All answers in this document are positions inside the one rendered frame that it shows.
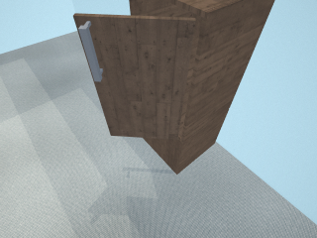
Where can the cupboard door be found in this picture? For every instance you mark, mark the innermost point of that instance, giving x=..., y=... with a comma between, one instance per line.
x=145, y=61

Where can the handle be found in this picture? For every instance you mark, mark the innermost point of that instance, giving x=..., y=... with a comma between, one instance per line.
x=86, y=39

